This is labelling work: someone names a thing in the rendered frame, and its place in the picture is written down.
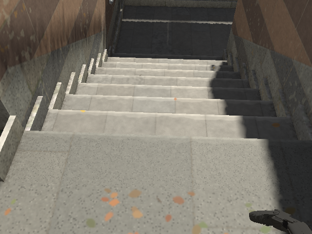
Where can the right robot hand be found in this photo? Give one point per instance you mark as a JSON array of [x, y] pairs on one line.
[[281, 221]]

